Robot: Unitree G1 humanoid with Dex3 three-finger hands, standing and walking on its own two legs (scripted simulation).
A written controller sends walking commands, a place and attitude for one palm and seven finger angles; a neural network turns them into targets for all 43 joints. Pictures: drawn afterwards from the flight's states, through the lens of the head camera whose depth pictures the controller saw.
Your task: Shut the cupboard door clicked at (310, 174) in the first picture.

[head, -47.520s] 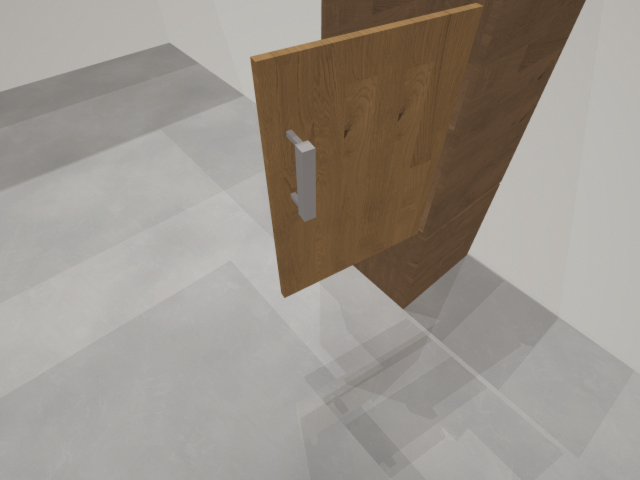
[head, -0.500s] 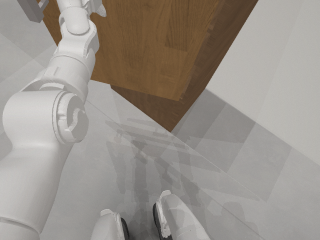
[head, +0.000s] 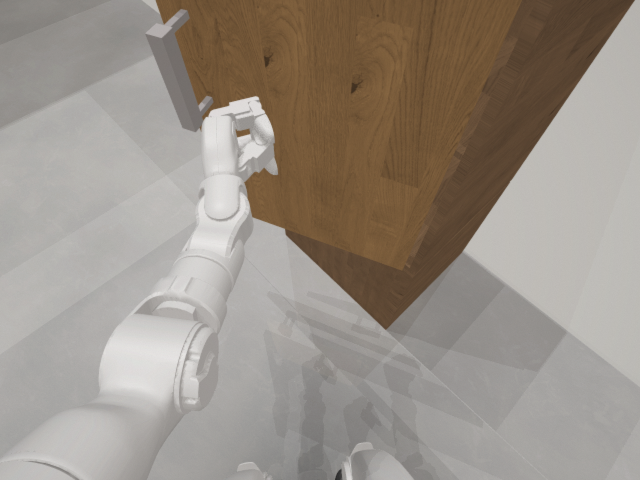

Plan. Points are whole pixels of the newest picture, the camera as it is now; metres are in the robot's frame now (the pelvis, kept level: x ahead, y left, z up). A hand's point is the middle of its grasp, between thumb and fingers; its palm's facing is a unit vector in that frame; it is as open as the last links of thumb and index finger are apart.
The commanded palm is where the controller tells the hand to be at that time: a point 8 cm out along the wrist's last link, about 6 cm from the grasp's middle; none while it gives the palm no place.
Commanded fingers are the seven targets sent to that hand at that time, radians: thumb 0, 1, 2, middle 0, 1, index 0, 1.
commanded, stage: pull the fist back off the door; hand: left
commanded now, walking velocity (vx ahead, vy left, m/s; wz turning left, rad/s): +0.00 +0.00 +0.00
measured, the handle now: (186, 74) +0.65 +0.13 +0.10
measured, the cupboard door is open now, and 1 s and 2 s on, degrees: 24 24 24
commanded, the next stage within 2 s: draw the hand back to the body in 0.12 s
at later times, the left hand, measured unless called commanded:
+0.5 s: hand (234, 182) +0.43 +0.06 +0.11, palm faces +0.03 -1.00 -0.04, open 3.1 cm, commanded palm +0.39 +0.12 +0.13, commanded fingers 0.00 0.90 0.90 -1.30 -1.50 -1.30 -1.50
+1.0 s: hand (80, 302) +0.29 +0.17 +0.16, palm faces +0.11 -0.97 -0.22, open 3.3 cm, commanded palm +0.25 +0.22 +0.18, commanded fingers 0.00 0.90 0.90 -0.78 -0.93 -0.78 -0.93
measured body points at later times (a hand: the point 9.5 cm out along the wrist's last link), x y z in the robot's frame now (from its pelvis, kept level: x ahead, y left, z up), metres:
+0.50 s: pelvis -0.01 +0.00 +0.02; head +0.04 -0.03 +0.46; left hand +0.43 +0.11 +0.12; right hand +0.02 -0.24 -0.12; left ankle -0.02 +0.13 -0.69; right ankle +0.00 -0.08 -0.69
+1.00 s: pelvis -0.01 +0.01 +0.05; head -0.03 -0.01 +0.50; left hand +0.28 +0.22 +0.18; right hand +0.20 -0.20 -0.03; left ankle -0.02 +0.13 -0.69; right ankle +0.00 -0.08 -0.69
